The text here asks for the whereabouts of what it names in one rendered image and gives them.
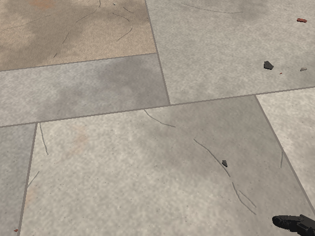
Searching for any robot right hand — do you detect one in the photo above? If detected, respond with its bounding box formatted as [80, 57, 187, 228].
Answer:
[272, 214, 315, 236]

